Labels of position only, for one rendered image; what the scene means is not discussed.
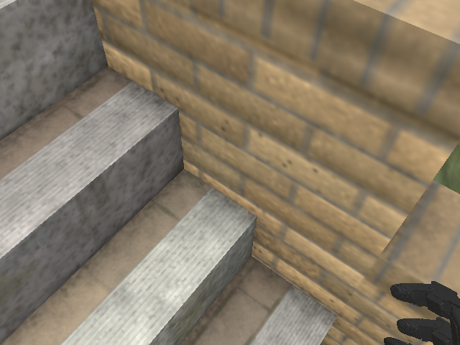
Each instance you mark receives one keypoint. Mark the stairs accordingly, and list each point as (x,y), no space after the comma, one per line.
(105,238)

